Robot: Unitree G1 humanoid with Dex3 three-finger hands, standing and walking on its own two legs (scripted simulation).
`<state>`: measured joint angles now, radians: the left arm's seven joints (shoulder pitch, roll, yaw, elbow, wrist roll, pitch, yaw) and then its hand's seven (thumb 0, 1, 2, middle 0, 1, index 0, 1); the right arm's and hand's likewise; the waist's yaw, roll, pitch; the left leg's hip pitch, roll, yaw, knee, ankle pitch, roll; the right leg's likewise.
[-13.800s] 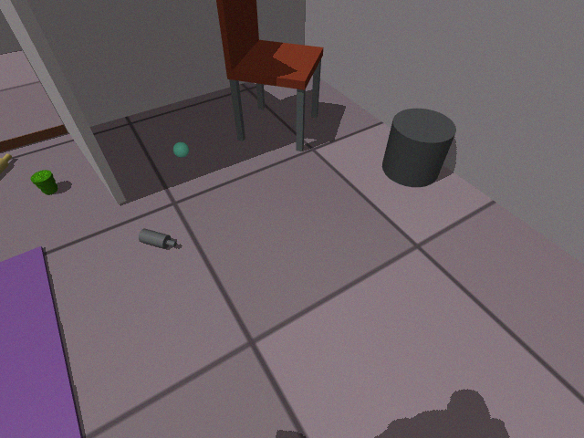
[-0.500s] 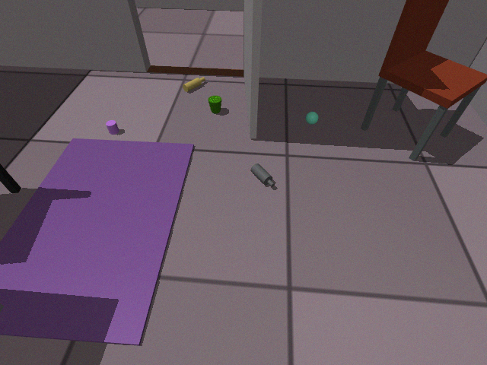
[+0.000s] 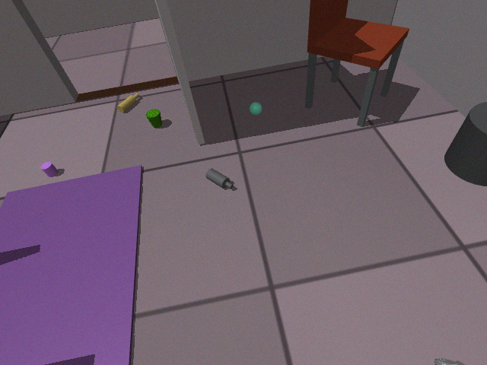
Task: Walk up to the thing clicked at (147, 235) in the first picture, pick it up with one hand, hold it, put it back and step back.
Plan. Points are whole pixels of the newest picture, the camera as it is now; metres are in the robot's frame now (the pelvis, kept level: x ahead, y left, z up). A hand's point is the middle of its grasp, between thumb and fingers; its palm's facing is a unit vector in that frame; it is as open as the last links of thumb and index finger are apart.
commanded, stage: walk up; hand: left
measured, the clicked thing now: (220, 179) +1.11 +0.21 -0.72
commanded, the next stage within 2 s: none
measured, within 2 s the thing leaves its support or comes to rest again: neither
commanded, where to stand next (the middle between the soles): +0.66 +0.34 m, yaw -46 degrees
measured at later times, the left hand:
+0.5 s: hand (90, 259) +0.38 +0.39 -0.13, palm faces -0.31 -0.79 -0.53, open 7.4 cm
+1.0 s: hand (84, 185) +0.59 +0.47 -0.10, palm faces -0.40 -0.68 -0.61, open 7.4 cm
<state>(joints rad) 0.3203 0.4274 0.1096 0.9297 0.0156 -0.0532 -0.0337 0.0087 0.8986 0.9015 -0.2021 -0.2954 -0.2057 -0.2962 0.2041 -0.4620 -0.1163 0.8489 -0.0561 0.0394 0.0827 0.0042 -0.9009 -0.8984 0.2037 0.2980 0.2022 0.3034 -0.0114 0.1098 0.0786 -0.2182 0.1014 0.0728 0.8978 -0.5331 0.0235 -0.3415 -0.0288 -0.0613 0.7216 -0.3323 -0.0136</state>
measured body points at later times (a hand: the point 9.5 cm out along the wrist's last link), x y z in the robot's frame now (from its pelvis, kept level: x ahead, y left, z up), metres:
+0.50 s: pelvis +0.22 +0.11 -0.01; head +0.27 +0.09 +0.44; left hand +0.39 +0.43 -0.10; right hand +0.23 -0.23 -0.10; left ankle +0.33 +0.21 -0.71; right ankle +0.10 -0.04 -0.64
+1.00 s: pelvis +0.40 +0.21 -0.01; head +0.39 +0.16 +0.43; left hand +0.61 +0.50 -0.06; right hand +0.32 -0.13 -0.14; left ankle +0.53 +0.36 -0.66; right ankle +0.36 +0.03 -0.71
